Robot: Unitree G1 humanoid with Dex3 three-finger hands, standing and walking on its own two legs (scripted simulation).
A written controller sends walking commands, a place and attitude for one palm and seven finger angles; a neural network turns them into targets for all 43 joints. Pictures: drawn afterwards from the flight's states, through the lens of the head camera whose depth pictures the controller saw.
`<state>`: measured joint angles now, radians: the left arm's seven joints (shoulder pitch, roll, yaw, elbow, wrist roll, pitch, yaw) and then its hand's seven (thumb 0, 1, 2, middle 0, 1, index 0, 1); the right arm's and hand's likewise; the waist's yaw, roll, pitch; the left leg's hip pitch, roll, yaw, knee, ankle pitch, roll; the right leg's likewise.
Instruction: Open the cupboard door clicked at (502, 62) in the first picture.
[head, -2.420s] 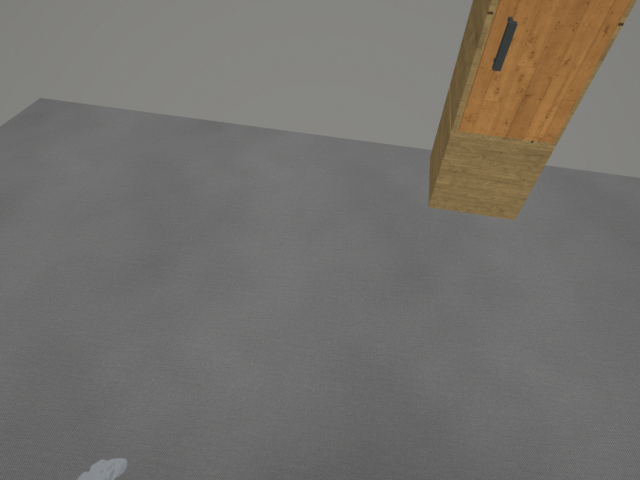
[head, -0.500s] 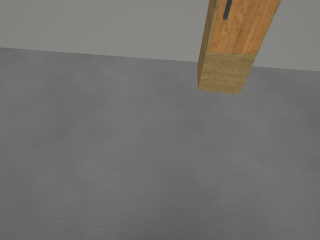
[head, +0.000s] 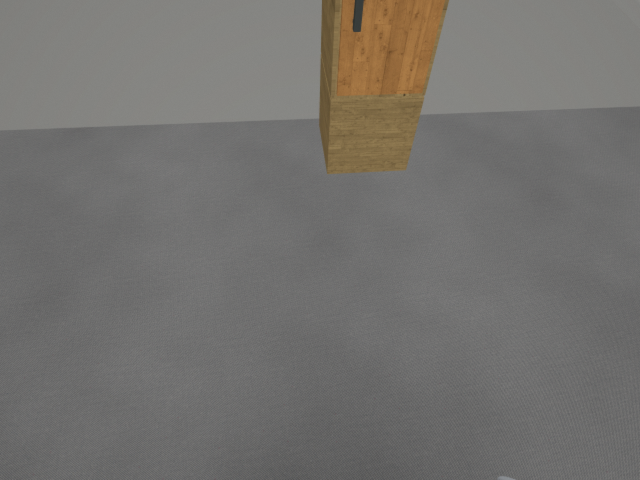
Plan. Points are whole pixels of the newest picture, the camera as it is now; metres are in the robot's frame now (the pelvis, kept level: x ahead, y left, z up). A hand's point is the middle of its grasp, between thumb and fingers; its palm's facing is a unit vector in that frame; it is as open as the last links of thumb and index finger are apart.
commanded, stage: walk to a spot facing it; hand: left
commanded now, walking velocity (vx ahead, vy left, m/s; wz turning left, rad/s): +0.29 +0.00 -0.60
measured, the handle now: (357, 4) +1.45 +0.03 -0.01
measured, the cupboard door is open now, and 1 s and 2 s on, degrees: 0 0 0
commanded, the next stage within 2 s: turn to face it in 1.74 s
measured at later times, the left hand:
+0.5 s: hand (262, 375) +0.30 +0.13 -0.18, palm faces -0.40 -0.91 -0.13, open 7.4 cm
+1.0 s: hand (280, 308) +0.43 +0.12 -0.20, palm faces -0.40 -0.89 -0.20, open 7.3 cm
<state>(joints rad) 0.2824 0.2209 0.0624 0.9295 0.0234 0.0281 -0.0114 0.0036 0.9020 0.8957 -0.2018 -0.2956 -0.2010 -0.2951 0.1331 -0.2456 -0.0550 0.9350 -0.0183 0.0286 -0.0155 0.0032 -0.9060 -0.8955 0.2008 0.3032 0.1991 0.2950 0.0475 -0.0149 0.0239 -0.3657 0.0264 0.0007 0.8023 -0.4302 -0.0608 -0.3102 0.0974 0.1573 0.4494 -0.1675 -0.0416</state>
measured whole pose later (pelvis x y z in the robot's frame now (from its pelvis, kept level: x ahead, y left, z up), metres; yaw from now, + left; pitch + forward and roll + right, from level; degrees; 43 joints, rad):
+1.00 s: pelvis +0.32 -0.05 -0.02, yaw -30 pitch -1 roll -2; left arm 0.31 0.24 0.08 1.03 0.02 -0.02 -0.01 0.00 0.92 0.90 -0.20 -0.30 -0.20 -0.29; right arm 0.17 -0.16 -0.04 0.94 -0.04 -0.07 0.01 0.00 -0.91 -0.90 0.20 0.30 0.20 0.29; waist 0.02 -0.02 0.01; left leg -0.39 0.10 0.15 0.65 -0.24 0.01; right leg -0.20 0.01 0.00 0.69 -0.45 -0.02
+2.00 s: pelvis +0.67 -0.30 -0.02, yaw -43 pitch -2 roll -2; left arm 0.32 0.17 0.04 1.11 0.01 -0.04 0.01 0.00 0.91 0.90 -0.20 -0.30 -0.20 -0.29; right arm 0.16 -0.19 -0.04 1.00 -0.03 -0.06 0.00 0.00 -0.92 -0.90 0.20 0.30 0.20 0.29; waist 0.01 -0.02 0.05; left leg -0.41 0.08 0.14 0.64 -0.19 0.05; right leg -0.14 -0.03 -0.13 0.72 -0.49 0.01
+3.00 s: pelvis +0.69 -0.34 -0.01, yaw -8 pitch +0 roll +0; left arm 0.21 0.28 0.09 0.93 0.01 0.07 0.01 0.01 0.91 0.90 -0.20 -0.29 -0.20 -0.29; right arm 0.11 -0.25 -0.05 0.88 -0.02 0.02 0.01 0.00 -0.91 -0.90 0.20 0.30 0.20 0.30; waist 0.02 -0.03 0.11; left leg -0.31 0.01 0.05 0.60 -0.29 0.01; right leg -0.45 -0.12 -0.09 1.11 -0.50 0.09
